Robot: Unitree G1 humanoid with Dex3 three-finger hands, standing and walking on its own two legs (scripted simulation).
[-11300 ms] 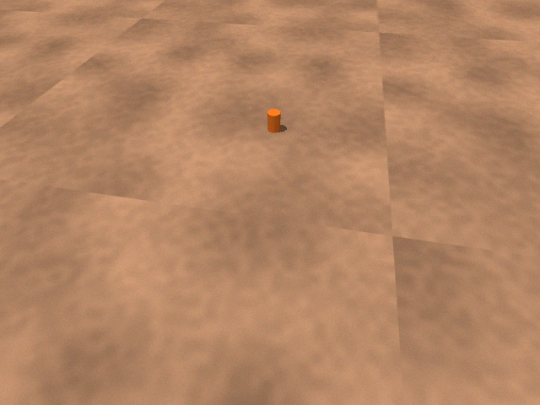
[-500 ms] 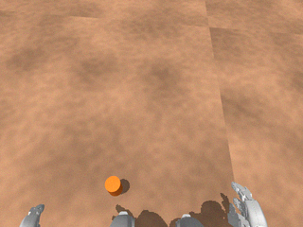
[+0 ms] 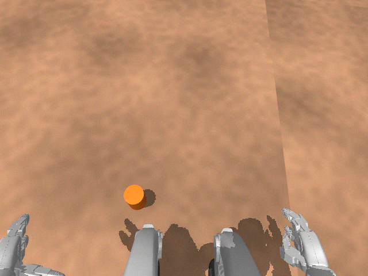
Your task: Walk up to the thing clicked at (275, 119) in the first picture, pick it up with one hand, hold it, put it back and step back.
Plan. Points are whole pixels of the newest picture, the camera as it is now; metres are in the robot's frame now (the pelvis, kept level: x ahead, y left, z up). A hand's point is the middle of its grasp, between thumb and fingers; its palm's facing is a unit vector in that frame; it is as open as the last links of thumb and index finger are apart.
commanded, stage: go down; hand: left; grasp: from the side
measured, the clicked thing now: (136, 197) +0.40 +0.21 -0.56
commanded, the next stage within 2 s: none
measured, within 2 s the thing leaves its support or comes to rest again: neither
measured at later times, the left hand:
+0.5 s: hand (49, 215) +0.27 +0.36 -0.18, palm faces +0.18 -0.95 -0.27, open 16.8 cm
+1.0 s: hand (52, 203) +0.31 +0.38 -0.21, palm faces +0.17 -0.96 -0.22, open 16.8 cm
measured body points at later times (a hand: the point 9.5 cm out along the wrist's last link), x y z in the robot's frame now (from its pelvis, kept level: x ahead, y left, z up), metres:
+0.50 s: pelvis -0.03 +0.00 -0.12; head +0.16 +0.03 +0.28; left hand +0.26 +0.41 -0.16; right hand +0.15 -0.27 -0.24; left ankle +0.04 +0.13 -0.58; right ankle +0.03 -0.14 -0.58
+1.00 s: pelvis -0.05 -0.01 -0.19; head +0.15 +0.04 +0.21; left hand +0.29 +0.43 -0.20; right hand +0.12 -0.29 -0.30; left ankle +0.04 +0.13 -0.58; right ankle +0.03 -0.14 -0.58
